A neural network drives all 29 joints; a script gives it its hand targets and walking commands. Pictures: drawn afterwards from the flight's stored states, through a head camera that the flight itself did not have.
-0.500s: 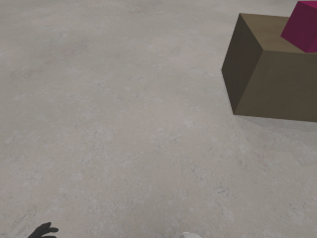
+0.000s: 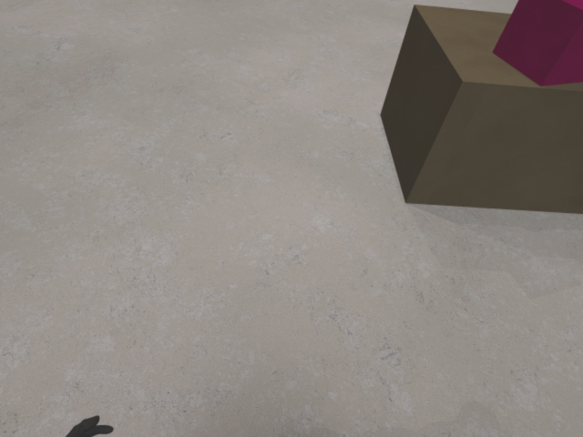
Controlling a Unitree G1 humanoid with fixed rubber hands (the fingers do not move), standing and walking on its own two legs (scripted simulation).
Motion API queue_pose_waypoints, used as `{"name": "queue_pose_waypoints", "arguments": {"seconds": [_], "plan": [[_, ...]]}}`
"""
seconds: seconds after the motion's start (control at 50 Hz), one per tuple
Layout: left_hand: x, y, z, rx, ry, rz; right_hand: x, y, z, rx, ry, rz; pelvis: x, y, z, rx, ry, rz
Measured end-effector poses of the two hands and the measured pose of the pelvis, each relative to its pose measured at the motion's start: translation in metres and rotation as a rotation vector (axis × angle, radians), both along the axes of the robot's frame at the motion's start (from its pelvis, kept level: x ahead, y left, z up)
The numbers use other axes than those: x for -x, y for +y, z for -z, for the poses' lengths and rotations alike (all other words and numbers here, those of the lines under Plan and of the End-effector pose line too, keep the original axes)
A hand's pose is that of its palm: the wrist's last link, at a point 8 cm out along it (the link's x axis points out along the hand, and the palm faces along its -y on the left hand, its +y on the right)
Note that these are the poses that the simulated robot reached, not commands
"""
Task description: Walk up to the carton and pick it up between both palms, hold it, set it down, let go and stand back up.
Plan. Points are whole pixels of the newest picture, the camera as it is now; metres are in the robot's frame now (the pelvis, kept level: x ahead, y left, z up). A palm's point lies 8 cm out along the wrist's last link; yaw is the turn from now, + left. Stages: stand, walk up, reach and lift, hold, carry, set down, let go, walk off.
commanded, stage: walk up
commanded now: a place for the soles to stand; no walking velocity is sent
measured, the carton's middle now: (563, 33) +1.43 -1.03 +0.01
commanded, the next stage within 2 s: none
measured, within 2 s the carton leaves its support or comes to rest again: neither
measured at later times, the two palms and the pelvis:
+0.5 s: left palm (149, 371) +0.24 +0.21 -0.10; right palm (564, 403) +0.20 -0.42 -0.09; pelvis +0.12 -0.09 -0.01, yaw -3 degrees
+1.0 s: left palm (176, 280) +0.40 +0.20 -0.10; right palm (571, 378) +0.23 -0.43 -0.06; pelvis +0.26 -0.09 +0.00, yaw -7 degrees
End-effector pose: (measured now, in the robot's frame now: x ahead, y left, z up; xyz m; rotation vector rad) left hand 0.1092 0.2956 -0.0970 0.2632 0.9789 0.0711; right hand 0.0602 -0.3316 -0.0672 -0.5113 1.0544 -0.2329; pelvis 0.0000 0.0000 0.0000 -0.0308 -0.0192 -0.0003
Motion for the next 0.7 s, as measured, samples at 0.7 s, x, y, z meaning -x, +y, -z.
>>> {"name": "queue_pose_waypoints", "arguments": {"seconds": [0.7], "plan": [[-0.183,-0.088,0.009,-0.027,0.023,0.045,-0.192,-0.09,0.009,-0.008,-0.039,0.04,-0.174,-0.088,0.008,-0.006,0.011,0.057]]}}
